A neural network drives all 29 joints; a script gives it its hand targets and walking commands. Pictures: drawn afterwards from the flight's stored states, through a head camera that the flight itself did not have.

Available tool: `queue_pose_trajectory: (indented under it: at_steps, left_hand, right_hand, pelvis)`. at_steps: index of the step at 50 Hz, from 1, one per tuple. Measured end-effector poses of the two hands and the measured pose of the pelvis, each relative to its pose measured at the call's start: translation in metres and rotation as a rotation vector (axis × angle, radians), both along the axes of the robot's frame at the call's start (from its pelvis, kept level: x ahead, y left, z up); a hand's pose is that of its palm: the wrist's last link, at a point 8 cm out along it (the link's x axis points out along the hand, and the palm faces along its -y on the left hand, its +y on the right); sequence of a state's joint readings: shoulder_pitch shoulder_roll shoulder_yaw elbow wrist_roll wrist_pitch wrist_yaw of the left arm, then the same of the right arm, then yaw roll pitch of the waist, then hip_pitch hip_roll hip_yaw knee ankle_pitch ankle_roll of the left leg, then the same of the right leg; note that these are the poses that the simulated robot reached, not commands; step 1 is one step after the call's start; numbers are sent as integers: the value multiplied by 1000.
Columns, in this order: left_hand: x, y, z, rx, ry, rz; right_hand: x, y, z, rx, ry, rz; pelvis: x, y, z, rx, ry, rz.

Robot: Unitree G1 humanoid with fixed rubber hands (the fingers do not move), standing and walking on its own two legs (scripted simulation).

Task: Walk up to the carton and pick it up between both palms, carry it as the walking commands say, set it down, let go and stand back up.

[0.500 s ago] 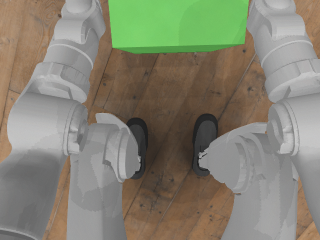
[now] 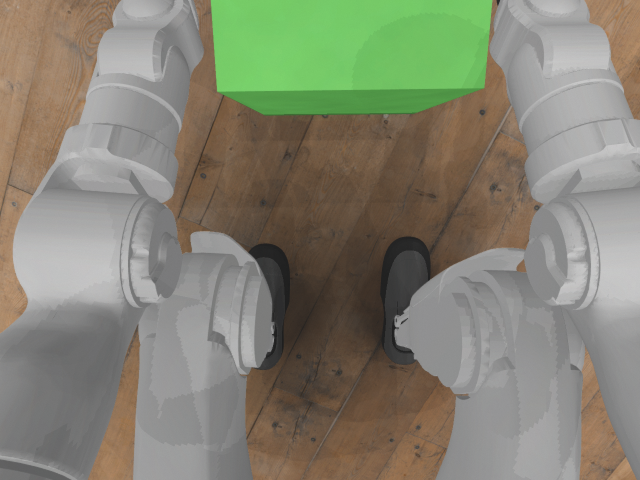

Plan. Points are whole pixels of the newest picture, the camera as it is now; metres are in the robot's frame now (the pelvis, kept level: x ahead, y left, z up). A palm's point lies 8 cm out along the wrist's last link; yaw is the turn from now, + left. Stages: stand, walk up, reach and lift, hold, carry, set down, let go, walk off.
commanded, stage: reach and lift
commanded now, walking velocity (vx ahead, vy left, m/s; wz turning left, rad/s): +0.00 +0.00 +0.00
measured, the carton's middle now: (343, 3) +0.55 +0.01 -0.23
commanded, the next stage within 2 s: none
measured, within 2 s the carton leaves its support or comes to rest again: leaves its support in 0.12 s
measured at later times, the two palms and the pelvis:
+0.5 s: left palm out of the picture +0.55 +0.16 -0.09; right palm out of the picture +0.55 -0.14 -0.09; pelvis +0.01 +0.00 +0.03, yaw +1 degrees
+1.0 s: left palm out of the picture +0.54 +0.16 -0.03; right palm out of the picture +0.55 -0.14 -0.04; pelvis +0.02 +0.00 +0.07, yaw +1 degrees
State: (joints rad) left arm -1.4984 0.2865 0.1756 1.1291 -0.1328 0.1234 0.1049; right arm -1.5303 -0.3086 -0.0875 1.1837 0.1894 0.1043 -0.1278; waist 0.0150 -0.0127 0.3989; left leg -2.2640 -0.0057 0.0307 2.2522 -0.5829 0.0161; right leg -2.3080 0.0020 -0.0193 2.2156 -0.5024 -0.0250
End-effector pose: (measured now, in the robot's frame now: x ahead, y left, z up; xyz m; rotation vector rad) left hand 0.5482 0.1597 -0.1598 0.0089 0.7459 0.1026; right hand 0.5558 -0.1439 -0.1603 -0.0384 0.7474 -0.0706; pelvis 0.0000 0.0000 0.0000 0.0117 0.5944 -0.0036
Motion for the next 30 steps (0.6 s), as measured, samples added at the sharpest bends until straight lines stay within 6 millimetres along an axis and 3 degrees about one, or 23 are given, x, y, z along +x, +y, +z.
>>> queue_pose_trajectory:
  at_steps: [7,30]
  left_hand:
    - [2,3,8,6,-4,-10]
    - [1,3,85,19,-54,40]
  right_hand:
    - [4,3,8,-8,-7,0]
    - [0,7,84,7,-53,-36]
  pelvis:
    - [1,1,-2,-5,-1,6]
    - [10,2,39,-11,125,25]
